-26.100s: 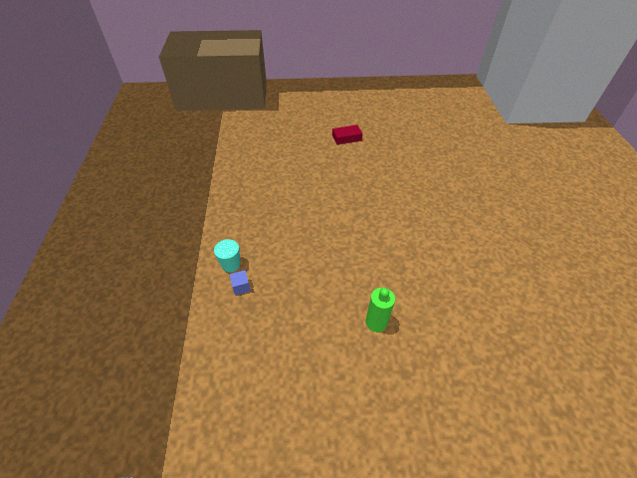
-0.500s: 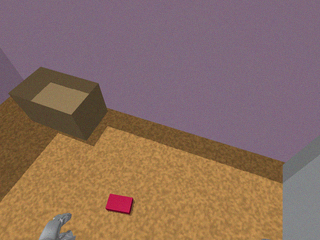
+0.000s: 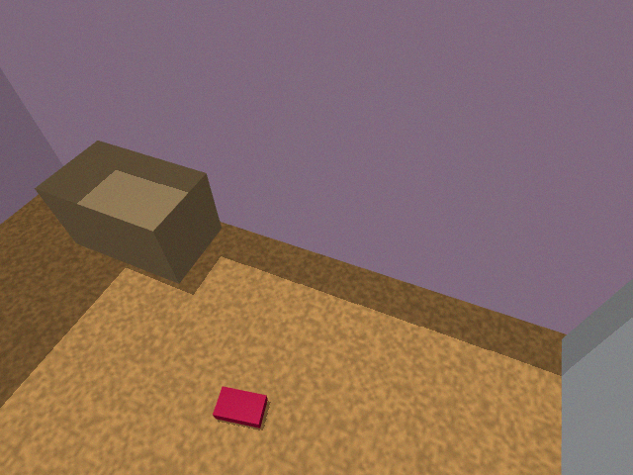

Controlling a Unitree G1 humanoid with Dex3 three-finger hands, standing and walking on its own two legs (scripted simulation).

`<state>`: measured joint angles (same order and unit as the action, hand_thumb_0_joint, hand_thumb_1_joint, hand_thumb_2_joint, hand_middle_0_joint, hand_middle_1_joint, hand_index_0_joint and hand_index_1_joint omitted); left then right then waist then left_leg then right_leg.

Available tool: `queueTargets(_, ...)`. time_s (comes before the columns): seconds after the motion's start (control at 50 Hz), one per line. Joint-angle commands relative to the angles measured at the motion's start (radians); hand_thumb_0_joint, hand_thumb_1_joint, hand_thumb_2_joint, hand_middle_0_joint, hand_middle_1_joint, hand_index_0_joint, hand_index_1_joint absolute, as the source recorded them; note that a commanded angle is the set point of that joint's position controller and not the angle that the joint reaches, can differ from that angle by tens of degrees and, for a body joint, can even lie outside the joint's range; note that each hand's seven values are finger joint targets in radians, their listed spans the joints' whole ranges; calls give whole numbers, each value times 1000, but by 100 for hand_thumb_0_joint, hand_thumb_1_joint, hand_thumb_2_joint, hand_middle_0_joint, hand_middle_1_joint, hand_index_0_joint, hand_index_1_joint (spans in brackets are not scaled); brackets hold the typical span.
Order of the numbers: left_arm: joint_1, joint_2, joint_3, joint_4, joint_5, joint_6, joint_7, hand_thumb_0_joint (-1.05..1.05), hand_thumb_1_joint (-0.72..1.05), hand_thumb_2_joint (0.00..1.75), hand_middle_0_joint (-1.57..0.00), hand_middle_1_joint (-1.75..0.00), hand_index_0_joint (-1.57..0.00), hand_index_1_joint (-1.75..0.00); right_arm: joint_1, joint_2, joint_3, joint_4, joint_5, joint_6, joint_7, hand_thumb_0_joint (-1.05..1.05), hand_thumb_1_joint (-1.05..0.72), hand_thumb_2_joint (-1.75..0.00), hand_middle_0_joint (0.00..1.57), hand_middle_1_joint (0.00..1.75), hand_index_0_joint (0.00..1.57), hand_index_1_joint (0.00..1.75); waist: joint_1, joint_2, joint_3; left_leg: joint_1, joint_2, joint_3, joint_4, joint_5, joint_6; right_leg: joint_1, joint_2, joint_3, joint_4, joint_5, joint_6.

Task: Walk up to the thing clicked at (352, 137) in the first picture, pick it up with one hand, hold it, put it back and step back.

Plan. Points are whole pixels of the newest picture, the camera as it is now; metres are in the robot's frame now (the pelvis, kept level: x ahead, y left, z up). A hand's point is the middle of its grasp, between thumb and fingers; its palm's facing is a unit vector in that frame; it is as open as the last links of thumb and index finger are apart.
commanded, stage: walk up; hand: left
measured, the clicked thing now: (241, 406) +0.40 +0.25 -0.76
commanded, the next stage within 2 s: none
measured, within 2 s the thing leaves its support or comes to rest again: neither
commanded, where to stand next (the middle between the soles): +0.02 +0.00 m, yaw +1 degrees
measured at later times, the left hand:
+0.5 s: hand out of the picture +0.07 +0.25 -0.16, palm faces +0.01 -0.94 -0.33, open 7.4 cm
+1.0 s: hand out of the picture +0.07 +0.27 -0.17, palm faces +0.00 -0.93 -0.37, open 7.4 cm
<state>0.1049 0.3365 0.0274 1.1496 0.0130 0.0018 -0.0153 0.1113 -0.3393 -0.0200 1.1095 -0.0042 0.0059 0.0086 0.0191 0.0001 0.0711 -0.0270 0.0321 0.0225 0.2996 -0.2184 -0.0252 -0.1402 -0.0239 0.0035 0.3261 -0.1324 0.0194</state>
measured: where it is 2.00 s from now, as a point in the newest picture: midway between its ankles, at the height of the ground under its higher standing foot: outside the picture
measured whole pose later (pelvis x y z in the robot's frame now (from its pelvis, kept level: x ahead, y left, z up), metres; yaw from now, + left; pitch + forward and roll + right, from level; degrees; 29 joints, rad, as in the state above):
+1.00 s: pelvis -0.04 +0.01 -0.01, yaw +1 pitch -2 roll +0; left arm 0.02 0.37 0.05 1.02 0.01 0.04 0.00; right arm 0.07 -0.39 -0.05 1.02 0.01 0.05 0.00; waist 0.01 0.00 0.18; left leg -0.27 0.00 0.00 0.67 -0.39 0.01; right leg -0.31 -0.04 0.01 0.48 -0.15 0.02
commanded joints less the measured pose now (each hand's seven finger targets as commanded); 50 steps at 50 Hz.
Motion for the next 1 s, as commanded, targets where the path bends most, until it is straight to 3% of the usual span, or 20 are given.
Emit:
queueTargets(0.0, -62, 206, 35, -66, -3, -26, 17, 0, 90, 90, -20, -30, -20, -30, -40, -211, -37, -60, -2, -26, -12, 0, -90, -90, 20, 30, 20, 30, -12, -3, -66, -60, 96, -76, -68, 51, 50, 26, -94, 82, -48, 69, -34)
queueTargets(0.12, -41, 206, 35, -62, -2, -27, 16, 0, 90, 90, -20, -30, -20, -30, -35, -211, -38, -58, -4, -27, -10, 0, -90, -90, 20, 30, 20, 30, -8, 6, -65, -72, 96, -86, -73, 21, 51, 20, -91, 86, -50, 22, -35)
queueTargets(0.52, -50, 210, 32, -77, -5, -29, 20, 0, 90, 90, -20, -30, -20, -30, -19, -216, -34, -59, 0, -31, -14, 0, -90, -90, 20, 30, 20, 30, -12, -4, -83, -75, 94, -83, -46, 131, 48, 42, -98, 85, -23, 156, -35)
queueTargets(0.76, -67, 211, 32, -79, -4, -27, 20, 0, 90, 90, -20, -30, -20, -30, -15, -222, -36, -58, 0, -31, -13, 0, -90, -90, 20, 30, 20, 30, -17, 2, -86, -73, 97, -83, -57, 128, 45, 53, -97, 82, -13, 157, -37)
queueTargets(0.78, -67, 270, 61, -96, -15, -10, 26, 0, 90, 90, -20, -30, -20, -30, -42, -266, -53, -65, 5, -11, -16, 0, -90, -90, 20, 30, 20, 30, -4, -18, 31, -142, 88, -88, 42, 298, 50, -32, -101, 82, 60, 351, -41)
queueTargets(0.8, -50, 271, 64, -110, -17, -3, 31, 0, 90, 90, -20, -30, -20, -30, -26, -253, -53, -80, 14, -4, -19, 0, -90, -90, 20, 30, 20, 30, -11, -34, -14, -133, 85, -69, 84, 342, 51, -14, -106, 74, 77, 407, -55)
queueTargets(0.84, -44, 271, 68, -132, -18, 4, 33, 0, 90, 90, -20, -30, -20, -30, -7, -248, -57, -90, 17, 1, -21, 0, -90, -90, 20, 30, 20, 30, -12, -40, -82, -106, 62, -48, 153, 327, 48, -7, -129, 88, 90, 448, -91)
queueTargets(0.88, -55, 281, 77, -159, -16, 12, 32, 0, 90, 90, -20, -30, -20, -30, 8, -242, -65, -107, 17, 9, -21, 0, -90, -90, 20, 30, 20, 30, -18, -71, -175, -96, 27, -28, 257, 262, 50, 6, -178, 122, 90, 459, -136)
queueTargets(0.9, -61, 298, 81, -172, -15, 18, 32, 0, 90, 90, -20, -30, -20, -30, 11, -238, -68, -118, 17, 17, -21, 0, -90, -90, 20, 30, 20, 30, -14, -100, -188, -98, -7, -15, 333, 167, 44, -23, -216, 168, 71, 435, -169)
queueTargets(0.92, -93, 307, 84, -196, -7, 21, 34, 0, 90, 90, -20, -30, -20, -30, 32, -230, -71, -125, 12, 26, -20, 0, -90, -90, 20, 30, 20, 30, -19, -158, -188, -131, -44, 0, 428, -30, 45, -46, -272, 224, 47, 399, -210)
queueTargets(0.94, -109, 313, 85, -217, 5, 25, 36, 0, 90, 90, -20, -30, -20, -30, 51, -226, -74, -133, 7, 38, -18, 0, -90, -90, 20, 30, 20, 30, -14, -204, -176, -166, -75, -11, 555, -298, 49, -79, -327, 283, 27, 360, -257)
queueTargets(0.96, -115, 317, 89, -235, 19, 27, 35, 0, 90, 90, -20, -30, -20, -30, 76, -222, -74, -144, 0, 47, -14, 0, -90, -90, 20, 30, 20, 30, -15, -212, -157, -181, -56, -57, 617, -375, 55, -133, -352, 299, 20, 300, -277)
queueTargets(0.98, -140, 318, 91, -250, 23, 32, 35, 0, 90, 90, -20, -30, -20, -30, 101, -223, -81, -151, 0, 53, -11, 0, -90, -90, 20, 30, 20, 30, -29, -212, -139, -164, -37, -88, 638, -387, 62, -199, -347, 271, 35, 267, -275)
